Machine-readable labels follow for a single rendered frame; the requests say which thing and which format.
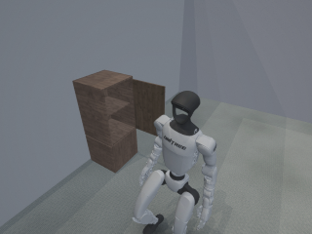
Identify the left robot thigh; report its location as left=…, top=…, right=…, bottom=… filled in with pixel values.
left=172, top=183, right=200, bottom=234

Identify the robot left upper arm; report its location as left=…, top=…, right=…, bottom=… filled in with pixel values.
left=195, top=134, right=217, bottom=177

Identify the robot left forearm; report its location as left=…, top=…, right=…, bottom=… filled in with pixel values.
left=202, top=167, right=217, bottom=209

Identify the humanoid robot head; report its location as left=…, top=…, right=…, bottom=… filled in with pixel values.
left=169, top=91, right=201, bottom=137

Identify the robot right upper arm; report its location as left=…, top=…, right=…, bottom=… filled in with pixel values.
left=153, top=114, right=171, bottom=148

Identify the robot right forearm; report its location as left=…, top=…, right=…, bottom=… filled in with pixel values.
left=146, top=138, right=163, bottom=168

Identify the cupboard door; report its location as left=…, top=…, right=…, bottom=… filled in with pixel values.
left=132, top=79, right=166, bottom=137

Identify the robot right hand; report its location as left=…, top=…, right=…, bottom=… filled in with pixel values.
left=138, top=165, right=153, bottom=186

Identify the robot left hand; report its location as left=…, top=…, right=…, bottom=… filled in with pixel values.
left=196, top=206, right=212, bottom=230

